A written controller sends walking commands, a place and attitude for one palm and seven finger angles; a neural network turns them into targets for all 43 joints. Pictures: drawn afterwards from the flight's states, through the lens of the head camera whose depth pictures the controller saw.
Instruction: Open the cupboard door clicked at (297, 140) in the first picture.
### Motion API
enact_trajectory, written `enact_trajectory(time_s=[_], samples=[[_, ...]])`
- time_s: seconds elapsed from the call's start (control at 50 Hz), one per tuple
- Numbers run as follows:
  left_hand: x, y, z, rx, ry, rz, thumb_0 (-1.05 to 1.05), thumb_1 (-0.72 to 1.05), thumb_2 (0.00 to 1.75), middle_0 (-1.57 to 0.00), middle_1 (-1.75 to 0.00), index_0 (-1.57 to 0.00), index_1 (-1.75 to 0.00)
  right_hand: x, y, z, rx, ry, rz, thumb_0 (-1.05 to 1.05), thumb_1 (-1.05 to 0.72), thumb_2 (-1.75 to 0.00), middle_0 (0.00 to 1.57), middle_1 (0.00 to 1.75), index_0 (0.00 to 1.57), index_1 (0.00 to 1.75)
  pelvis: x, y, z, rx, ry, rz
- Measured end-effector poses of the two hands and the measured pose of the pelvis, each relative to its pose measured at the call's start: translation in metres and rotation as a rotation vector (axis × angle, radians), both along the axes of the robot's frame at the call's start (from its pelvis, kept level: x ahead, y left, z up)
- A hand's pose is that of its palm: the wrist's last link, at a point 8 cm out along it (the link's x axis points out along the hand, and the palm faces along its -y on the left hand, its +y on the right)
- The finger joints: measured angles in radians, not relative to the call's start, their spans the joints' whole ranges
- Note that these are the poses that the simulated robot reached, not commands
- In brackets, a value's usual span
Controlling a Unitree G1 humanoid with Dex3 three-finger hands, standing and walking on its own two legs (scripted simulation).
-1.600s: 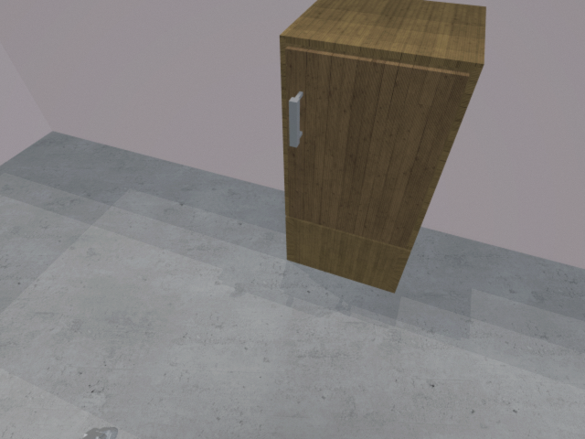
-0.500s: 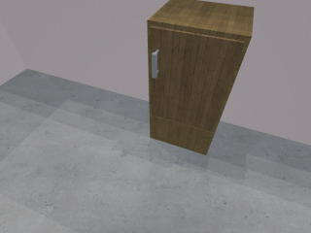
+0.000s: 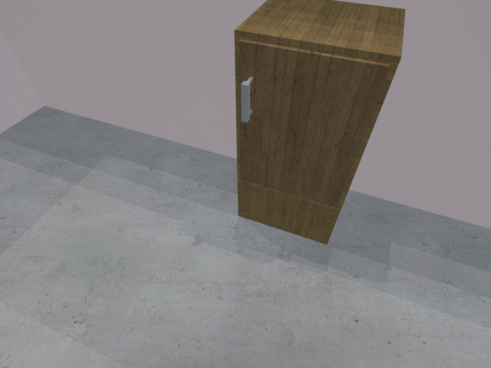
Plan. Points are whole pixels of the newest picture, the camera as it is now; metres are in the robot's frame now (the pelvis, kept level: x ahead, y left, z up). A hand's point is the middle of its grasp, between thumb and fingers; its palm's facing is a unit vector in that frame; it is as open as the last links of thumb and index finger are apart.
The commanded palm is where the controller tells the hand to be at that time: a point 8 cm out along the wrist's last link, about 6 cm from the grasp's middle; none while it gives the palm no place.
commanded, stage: turn to face it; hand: left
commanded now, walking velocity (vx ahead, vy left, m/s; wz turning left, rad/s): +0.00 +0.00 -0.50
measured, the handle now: (247, 99) +0.90 +0.05 -0.05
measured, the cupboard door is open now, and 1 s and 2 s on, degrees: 0 0 0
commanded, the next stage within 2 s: take the last steps up to it in 0.64 s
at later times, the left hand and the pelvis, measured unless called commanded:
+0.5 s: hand out of the picture +0.05 +0.18 -0.18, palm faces -0.13 -0.97 -0.23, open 7.4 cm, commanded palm none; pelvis -0.03 +0.00 -0.01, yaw -8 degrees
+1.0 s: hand out of the picture +0.05 +0.20 -0.18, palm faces -0.26 -0.94 -0.22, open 7.4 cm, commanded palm none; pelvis -0.04 +0.03 -0.02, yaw -17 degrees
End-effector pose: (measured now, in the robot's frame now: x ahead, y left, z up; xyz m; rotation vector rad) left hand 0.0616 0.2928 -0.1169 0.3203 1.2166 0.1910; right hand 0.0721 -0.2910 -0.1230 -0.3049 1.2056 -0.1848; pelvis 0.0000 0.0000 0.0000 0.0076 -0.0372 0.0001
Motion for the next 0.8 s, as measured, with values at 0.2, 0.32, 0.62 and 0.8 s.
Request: enact_trajectory(time_s=[0.2,0.32,0.62,0.8], samples=[[-0.001,-0.018,-0.014,-0.027,0.041,-0.039,0.0,0.9,0.9,-0.2,-0.3,-0.2,-0.3,-0.019,0.014,-0.012,0.035,-0.035,-0.087,0.0,-0.9,-0.9,0.2,0.3,0.2,0.3,-0.008,0.0,-0.008,0.006,0.009,-0.08],[-0.003,-0.045,-0.025,-0.073,0.054,-0.082,0.0,0.9,0.9,-0.2,-0.3,-0.2,-0.3,-0.055,0.027,-0.03,0.091,0.008,-0.157,0.0,-0.9,-0.9,0.2,0.3,0.21,0.3,-0.017,-0.005,-0.017,0.019,0.017,-0.117],[-0.017,-0.038,-0.039,-0.135,0.055,-0.119,0.0,0.9,0.9,-0.2,-0.3,-0.2,-0.3,-0.103,0.059,-0.02,0.058,-0.01,-0.273,0.0,-0.91,-0.9,0.2,0.3,0.2,0.3,-0.04,0.027,-0.017,-0.002,0.042,-0.189],[-0.004,-0.011,-0.03,-0.121,0.053,-0.176,0.0,0.9,0.9,-0.2,-0.3,-0.2,-0.3,-0.141,0.094,-0.009,0.073,0.006,-0.332,0.0,-0.9,-0.9,0.2,0.3,0.2,0.3,-0.047,0.044,-0.007,-0.017,0.033,-0.271]])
